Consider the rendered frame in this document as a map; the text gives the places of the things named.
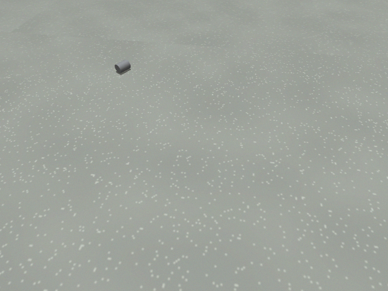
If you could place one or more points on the can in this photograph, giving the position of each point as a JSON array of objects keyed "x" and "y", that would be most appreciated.
[{"x": 122, "y": 66}]

